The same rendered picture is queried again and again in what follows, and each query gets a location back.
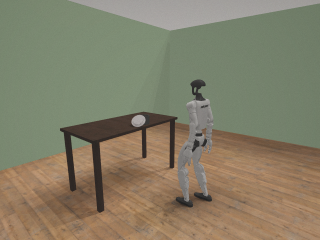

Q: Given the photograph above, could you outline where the robot left hand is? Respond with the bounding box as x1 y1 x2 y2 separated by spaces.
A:
182 148 193 166

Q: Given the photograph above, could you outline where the table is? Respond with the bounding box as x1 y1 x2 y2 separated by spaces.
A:
60 111 178 213

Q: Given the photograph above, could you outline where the robot right upper arm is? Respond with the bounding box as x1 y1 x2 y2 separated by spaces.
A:
206 99 214 124

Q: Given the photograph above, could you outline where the robot right foot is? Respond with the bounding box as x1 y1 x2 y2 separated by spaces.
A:
194 192 212 202

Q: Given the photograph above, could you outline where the right robot forearm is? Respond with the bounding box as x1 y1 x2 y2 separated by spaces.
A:
205 121 214 140

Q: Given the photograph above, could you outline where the pot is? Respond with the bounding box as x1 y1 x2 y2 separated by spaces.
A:
139 114 150 125

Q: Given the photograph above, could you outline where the lid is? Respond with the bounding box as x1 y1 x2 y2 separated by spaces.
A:
131 115 146 127

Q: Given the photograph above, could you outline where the robot right shin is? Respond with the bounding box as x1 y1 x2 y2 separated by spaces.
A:
194 168 208 196

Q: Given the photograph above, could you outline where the left robot forearm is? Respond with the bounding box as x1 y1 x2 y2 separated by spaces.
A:
186 122 197 150

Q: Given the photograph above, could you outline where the robot right hand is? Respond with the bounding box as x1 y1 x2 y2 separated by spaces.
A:
203 139 213 154

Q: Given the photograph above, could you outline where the robot left upper arm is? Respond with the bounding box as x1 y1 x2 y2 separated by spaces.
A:
186 100 198 128

